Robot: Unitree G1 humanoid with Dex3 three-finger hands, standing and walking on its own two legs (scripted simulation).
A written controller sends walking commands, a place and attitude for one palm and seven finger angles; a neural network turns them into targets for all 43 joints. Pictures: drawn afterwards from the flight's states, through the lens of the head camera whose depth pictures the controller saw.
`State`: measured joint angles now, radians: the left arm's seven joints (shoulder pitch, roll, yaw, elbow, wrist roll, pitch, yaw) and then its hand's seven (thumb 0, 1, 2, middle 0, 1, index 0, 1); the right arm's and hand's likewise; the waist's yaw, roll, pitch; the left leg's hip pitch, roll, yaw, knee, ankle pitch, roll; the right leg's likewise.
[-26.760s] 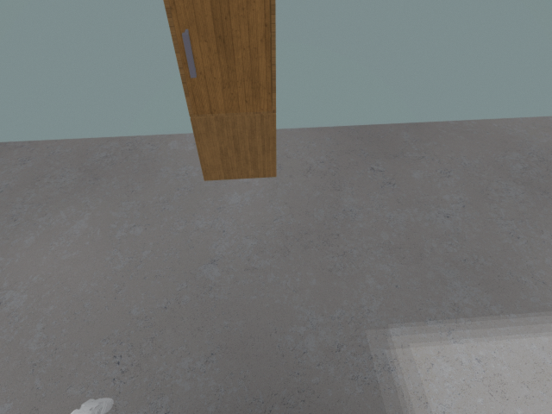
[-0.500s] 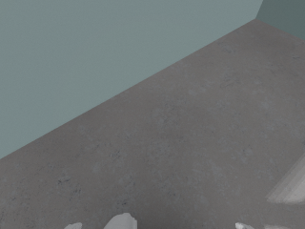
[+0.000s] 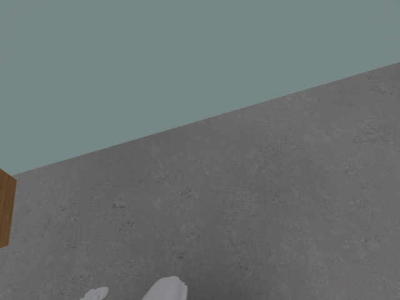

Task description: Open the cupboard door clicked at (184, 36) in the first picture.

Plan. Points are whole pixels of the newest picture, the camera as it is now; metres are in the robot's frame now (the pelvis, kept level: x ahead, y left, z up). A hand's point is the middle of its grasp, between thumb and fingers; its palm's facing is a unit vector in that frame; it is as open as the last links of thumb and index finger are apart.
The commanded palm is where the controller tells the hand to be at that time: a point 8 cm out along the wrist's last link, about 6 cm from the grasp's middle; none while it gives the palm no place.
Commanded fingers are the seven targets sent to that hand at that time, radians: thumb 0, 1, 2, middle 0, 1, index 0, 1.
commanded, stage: turn to face it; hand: left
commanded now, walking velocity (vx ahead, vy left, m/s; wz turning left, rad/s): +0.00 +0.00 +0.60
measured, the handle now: out of the picture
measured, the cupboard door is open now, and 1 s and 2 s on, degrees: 52 52 52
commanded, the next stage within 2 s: take the last steps up to it in 1.94 s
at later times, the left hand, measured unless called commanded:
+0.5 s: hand out of the picture +0.03 +0.23 -0.15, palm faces +0.32 -0.91 -0.27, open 7.3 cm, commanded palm none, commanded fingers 0.00 0.90 0.90 -0.20 -0.30 -0.20 -0.30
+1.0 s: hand out of the picture -0.07 +0.18 -0.18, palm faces +0.61 -0.76 -0.23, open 7.3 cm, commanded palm none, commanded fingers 0.00 0.90 0.90 -0.20 -0.30 -0.20 -0.30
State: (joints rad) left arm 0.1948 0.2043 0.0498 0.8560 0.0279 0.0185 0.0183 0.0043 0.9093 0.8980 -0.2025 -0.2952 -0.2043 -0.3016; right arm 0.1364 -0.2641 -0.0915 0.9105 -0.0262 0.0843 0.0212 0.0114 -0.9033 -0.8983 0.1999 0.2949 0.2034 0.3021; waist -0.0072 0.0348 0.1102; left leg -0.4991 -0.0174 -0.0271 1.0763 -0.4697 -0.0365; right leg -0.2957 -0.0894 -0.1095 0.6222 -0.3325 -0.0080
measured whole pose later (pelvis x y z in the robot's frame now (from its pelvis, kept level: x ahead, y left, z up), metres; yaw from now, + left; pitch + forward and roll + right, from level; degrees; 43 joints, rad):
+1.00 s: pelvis +0.00 -0.03 +0.00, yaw +37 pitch +1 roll +0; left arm 0.19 0.26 0.07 0.91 0.02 0.07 0.01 0.01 0.91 0.90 -0.20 -0.30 -0.21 -0.30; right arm 0.14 -0.22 -0.06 0.89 -0.03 0.03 0.01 0.01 -0.90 -0.90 0.20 0.29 0.20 0.30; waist 0.00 -0.06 0.11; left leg -0.33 -0.01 0.02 0.62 -0.30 0.03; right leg -0.45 -0.11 -0.06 1.05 -0.52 0.07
